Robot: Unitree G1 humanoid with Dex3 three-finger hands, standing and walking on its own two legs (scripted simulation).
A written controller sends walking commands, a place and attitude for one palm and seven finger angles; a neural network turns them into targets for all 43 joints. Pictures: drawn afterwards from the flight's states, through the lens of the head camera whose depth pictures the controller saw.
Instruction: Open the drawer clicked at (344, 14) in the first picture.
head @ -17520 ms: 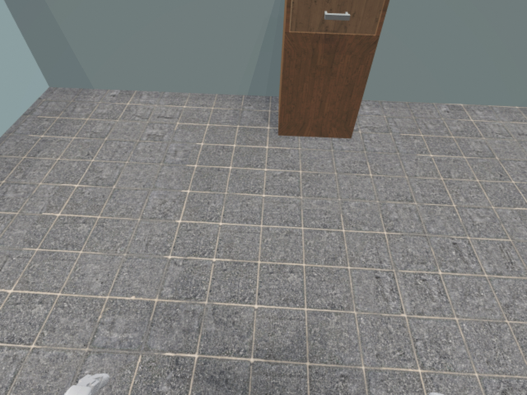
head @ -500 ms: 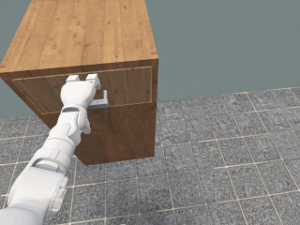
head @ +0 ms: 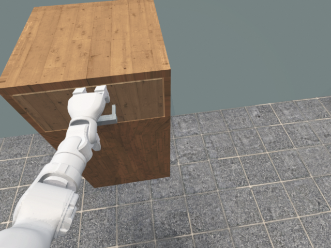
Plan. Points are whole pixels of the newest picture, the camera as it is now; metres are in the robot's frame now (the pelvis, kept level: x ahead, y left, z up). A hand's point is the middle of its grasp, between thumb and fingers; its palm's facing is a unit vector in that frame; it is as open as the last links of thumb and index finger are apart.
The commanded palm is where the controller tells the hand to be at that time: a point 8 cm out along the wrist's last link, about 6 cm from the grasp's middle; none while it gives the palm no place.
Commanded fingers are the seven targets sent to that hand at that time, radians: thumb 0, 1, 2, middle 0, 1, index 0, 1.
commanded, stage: re-aim the fingers above the handle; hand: left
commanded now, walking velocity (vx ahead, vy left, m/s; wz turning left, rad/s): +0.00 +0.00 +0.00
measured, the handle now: (98, 115) +0.50 +0.20 -0.02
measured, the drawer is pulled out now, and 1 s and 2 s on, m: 0.00 0.00 0.00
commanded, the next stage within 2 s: lower the fingers behind the handle in 1.74 s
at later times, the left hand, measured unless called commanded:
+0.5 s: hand (90, 123) +0.44 +0.20 +0.03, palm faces -0.05 -0.04 -1.00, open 13.8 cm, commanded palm +0.43 +0.20 +0.09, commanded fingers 0.00 -0.50 0.30 -0.30 -1.20 -0.30 -1.20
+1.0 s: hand (94, 124) +0.43 +0.18 +0.02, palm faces +0.03 -0.05 -1.00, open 13.8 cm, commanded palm +0.41 +0.20 +0.09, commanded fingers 0.00 -0.50 0.30 -0.30 -1.20 -0.30 -1.20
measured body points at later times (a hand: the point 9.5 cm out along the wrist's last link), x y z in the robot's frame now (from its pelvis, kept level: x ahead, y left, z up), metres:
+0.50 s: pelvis +0.00 +0.00 +0.00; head +0.06 -0.01 +0.45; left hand +0.43 +0.20 +0.08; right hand +0.06 -0.27 -0.13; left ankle -0.02 +0.12 -0.71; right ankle -0.03 -0.11 -0.71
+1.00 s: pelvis +0.00 +0.01 +0.00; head +0.06 -0.01 +0.45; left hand +0.43 +0.18 +0.08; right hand +0.05 -0.26 -0.14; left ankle -0.02 +0.12 -0.71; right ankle -0.03 -0.11 -0.71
